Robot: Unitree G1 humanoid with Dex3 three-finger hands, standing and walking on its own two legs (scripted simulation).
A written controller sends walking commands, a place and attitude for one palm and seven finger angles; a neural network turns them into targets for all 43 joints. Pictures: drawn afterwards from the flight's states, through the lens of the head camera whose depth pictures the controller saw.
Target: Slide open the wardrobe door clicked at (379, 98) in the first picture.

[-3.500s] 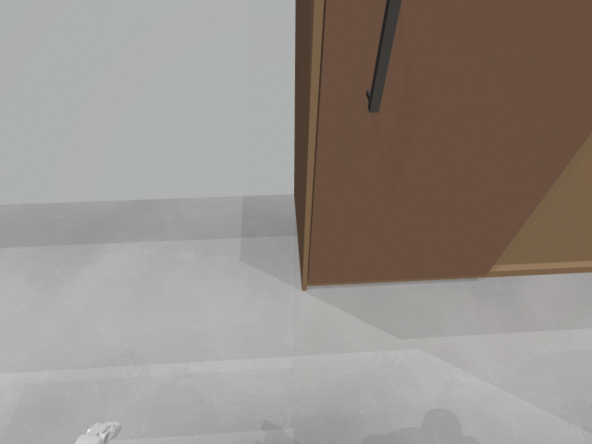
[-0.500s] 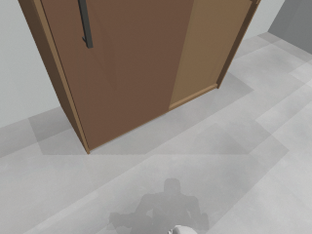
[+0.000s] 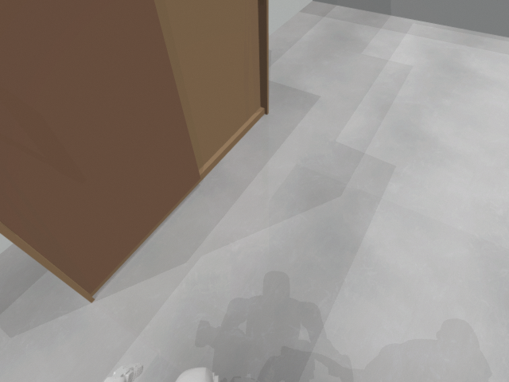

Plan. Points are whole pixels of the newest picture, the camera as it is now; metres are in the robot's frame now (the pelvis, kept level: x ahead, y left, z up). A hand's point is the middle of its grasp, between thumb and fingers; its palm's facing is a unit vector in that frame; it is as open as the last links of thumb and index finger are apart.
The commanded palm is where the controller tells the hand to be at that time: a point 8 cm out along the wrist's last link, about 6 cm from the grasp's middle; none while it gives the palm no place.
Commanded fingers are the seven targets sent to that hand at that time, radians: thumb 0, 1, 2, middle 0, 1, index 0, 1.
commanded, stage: walk to a spot facing it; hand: left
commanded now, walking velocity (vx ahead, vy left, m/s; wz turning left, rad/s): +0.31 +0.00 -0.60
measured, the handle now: out of the picture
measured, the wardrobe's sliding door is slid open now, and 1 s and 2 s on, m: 0.00 0.00 0.00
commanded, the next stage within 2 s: none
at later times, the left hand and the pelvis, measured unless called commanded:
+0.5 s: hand (119, 367) +0.18 +0.27 -0.18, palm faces -0.18 -0.97 -0.16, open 7.4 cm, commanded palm none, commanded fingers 0.00 0.90 0.90 -0.20 -0.30 -0.20 -0.30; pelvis +0.14 +0.07 +0.01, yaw -18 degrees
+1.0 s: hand (233, 226) +0.49 +0.08 -0.18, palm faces -0.56 -0.81 -0.20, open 7.4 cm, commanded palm none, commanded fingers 0.00 0.90 0.90 -0.20 -0.30 -0.20 -0.30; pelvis +0.27 +0.00 -0.02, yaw -35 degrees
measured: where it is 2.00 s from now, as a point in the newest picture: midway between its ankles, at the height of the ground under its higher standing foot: (257, 349)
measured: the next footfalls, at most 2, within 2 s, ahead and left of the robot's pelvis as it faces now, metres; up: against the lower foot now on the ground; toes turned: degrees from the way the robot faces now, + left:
left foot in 0.34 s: +0.19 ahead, +0.14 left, +0.00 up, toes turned -7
right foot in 0.90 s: +0.32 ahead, -0.10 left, +0.00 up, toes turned -39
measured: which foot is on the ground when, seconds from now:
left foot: up 0.00-0.32, down 0.34-0.88, up 0.90-1.00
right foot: down 0.00-0.34, up 0.36-0.88, down 0.90-1.00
